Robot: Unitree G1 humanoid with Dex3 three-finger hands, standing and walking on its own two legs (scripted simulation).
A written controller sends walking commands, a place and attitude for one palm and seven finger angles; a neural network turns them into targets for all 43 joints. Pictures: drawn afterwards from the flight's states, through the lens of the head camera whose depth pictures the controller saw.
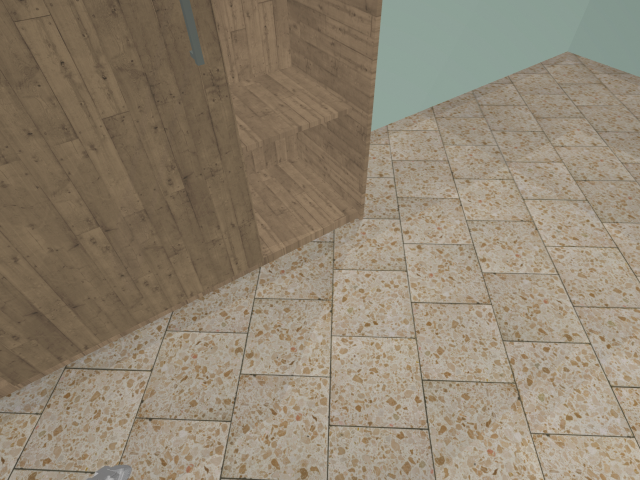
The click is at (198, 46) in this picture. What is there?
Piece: wardrobe's sliding door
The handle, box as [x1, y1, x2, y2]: [180, 0, 204, 65]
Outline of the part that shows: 180,0 192,49 189,51 195,62 199,65 204,63 189,0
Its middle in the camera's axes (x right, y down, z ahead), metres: -0.29 -0.47 +0.84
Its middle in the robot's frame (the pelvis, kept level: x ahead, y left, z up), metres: +0.95 +0.33 +0.18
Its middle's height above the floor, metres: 0.95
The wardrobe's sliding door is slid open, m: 0.49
